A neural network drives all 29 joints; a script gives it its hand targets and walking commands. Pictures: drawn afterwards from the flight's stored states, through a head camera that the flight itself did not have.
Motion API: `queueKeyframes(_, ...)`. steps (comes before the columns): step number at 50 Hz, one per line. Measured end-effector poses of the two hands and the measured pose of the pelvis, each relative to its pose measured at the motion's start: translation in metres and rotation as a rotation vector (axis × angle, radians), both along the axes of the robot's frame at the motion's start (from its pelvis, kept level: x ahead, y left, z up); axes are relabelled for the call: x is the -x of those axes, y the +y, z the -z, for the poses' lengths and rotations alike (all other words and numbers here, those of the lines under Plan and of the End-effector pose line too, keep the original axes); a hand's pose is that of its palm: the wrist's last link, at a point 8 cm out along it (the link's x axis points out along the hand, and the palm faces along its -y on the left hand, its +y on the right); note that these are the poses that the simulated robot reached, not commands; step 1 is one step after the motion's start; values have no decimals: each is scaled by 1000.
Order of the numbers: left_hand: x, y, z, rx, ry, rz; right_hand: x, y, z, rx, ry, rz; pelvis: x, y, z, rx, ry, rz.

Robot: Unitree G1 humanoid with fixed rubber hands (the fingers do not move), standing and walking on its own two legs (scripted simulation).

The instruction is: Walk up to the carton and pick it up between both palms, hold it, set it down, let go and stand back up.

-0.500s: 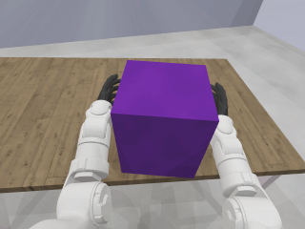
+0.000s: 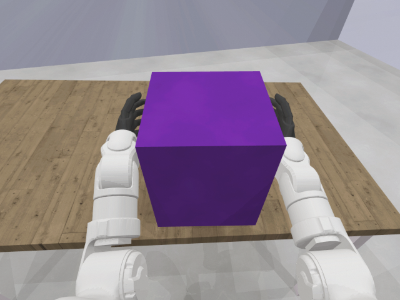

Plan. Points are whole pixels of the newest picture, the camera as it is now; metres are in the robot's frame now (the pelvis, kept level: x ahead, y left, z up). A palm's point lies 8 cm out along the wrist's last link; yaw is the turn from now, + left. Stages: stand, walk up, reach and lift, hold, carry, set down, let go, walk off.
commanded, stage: reach and lift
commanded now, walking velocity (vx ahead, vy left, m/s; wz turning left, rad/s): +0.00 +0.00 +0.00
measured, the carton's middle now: (206, 152) +0.36 -0.03 +0.13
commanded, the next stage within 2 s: hold in 0.94 s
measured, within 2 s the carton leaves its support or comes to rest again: neither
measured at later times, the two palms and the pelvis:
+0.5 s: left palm (122, 124) +0.37 +0.13 +0.20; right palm (283, 121) +0.36 -0.17 +0.21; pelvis -0.01 +0.00 +0.00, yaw +0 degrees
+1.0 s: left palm (116, 119) +0.37 +0.14 +0.22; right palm (282, 114) +0.37 -0.17 +0.22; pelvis -0.01 +0.00 +0.00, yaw +0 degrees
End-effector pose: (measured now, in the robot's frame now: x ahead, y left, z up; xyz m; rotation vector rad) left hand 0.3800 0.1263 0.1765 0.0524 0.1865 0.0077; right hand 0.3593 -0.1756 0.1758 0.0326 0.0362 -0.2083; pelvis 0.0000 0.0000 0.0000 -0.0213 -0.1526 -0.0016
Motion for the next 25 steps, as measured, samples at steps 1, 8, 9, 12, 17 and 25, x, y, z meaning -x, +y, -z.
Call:
queueKeyframes(1,1,1,-1,1,-4,-3,0,1,-2,1,-4,-3,0,0,0,0,-2,-1)
queueKeyframes(8,9,4,-9,9,-6,-21,3,4,-11,15,-5,-18,4,-1,0,-2,-19,0)
queueKeyframes(9,10,5,-10,11,-2,-24,3,4,-12,15,0,-20,5,-1,0,-2,-20,1)
queueKeyframes(12,12,6,-13,11,0,-30,3,5,-14,11,1,-27,7,-2,0,-3,-15,3)
queueKeyframes(17,11,6,-18,8,7,-39,0,6,-19,6,7,-34,10,-2,1,-5,-5,5)
queueKeyframes(25,7,4,-26,16,7,-45,-5,4,-30,8,7,-40,9,-5,0,-5,2,4)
